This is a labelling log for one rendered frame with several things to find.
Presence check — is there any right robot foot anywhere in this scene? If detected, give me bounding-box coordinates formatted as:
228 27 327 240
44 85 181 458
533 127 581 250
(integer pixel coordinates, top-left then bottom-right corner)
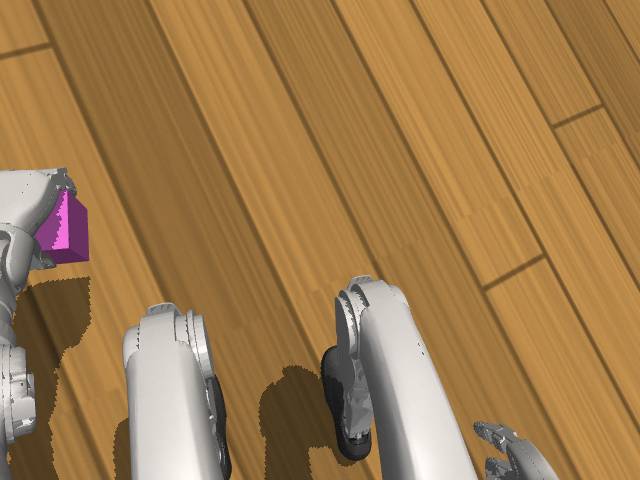
321 345 372 461

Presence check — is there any right robot hand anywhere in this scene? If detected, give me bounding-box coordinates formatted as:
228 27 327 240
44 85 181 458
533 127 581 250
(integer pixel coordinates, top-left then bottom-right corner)
473 422 559 480

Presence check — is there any left robot foot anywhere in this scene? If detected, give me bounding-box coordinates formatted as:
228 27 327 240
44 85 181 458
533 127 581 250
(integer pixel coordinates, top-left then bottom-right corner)
211 375 232 480

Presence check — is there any cube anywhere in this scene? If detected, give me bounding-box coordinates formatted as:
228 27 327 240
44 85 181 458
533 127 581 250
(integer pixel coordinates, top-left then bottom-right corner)
34 189 89 264

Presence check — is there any left robot arm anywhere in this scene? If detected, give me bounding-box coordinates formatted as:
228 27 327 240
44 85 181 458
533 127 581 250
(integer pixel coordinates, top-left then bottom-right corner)
0 223 37 480

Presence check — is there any left robot hand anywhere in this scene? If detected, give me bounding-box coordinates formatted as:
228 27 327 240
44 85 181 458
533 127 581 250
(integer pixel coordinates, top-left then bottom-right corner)
0 167 77 270

